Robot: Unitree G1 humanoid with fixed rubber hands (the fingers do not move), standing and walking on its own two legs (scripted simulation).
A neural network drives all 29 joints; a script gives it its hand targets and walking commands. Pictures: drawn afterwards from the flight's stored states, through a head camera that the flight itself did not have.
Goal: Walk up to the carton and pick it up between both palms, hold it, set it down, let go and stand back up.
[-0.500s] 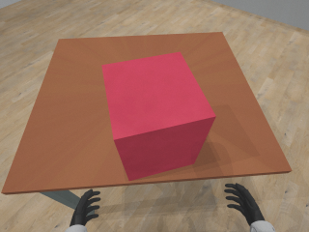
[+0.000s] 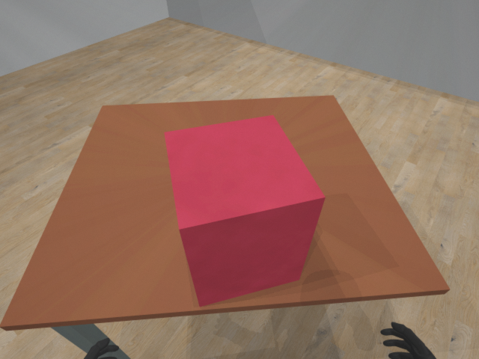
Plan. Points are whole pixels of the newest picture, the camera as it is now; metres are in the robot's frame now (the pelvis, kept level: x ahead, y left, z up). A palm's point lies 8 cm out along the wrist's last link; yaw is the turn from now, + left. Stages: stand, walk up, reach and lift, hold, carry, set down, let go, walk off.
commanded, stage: stand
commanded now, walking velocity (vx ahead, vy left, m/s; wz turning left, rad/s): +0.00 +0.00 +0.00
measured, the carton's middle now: (236, 211) +0.36 +0.04 +0.05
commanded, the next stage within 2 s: none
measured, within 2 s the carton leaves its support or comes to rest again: neither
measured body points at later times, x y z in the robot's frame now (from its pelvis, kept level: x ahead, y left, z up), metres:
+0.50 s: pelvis -0.01 +0.00 +0.00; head -0.03 +0.01 +0.45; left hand +0.08 +0.30 -0.11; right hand +0.12 -0.27 -0.09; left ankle -0.01 +0.15 -0.74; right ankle -0.02 -0.12 -0.74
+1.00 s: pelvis -0.03 +0.00 +0.00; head -0.05 +0.01 +0.45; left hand +0.05 +0.30 -0.12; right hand +0.09 -0.28 -0.09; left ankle -0.01 +0.15 -0.74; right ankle -0.02 -0.12 -0.74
